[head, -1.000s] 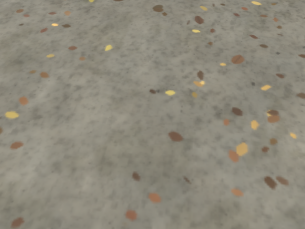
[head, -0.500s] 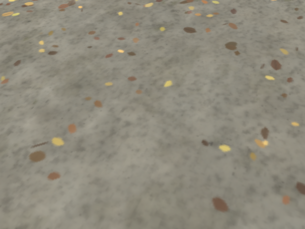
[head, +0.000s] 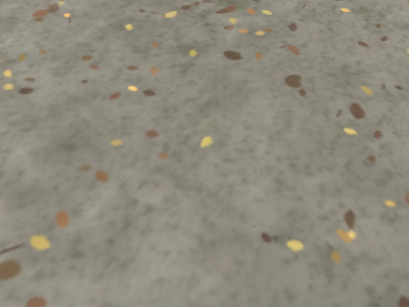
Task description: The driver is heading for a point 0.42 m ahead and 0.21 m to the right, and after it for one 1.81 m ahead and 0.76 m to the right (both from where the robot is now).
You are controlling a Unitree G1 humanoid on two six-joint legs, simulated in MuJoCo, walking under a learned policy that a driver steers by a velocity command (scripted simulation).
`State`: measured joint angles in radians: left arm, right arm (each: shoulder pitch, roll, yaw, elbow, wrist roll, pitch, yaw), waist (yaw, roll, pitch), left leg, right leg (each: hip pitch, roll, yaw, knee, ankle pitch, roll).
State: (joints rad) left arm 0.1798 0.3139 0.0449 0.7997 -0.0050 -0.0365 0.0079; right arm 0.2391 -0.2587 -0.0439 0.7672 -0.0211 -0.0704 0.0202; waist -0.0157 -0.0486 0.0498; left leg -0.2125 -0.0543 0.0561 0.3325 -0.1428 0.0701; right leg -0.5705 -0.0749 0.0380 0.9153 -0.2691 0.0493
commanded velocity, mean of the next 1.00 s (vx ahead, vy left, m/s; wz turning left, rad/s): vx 0.32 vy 0.00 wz -0.50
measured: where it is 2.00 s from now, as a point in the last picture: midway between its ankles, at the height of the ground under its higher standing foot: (287, 266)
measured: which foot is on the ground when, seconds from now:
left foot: down 0.00-0.26, up 0.28-0.66, down 0.68-1.00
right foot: up 0.00-0.22, down 0.24-0.68, up 0.70-1.00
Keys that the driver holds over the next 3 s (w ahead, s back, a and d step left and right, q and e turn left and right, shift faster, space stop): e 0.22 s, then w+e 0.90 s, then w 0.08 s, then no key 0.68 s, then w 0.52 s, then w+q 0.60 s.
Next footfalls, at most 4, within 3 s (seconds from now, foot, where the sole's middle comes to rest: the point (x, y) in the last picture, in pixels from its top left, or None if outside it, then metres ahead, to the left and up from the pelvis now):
0.24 right None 0.16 -0.14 -0.78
0.68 left None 0.35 0.06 -0.78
1.18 right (307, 298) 0.49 -0.34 -0.78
1.62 left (280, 223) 0.75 -0.28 -0.78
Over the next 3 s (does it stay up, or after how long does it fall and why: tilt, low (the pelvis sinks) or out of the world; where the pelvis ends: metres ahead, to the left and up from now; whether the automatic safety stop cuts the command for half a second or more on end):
stays up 0.85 -0.59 0.00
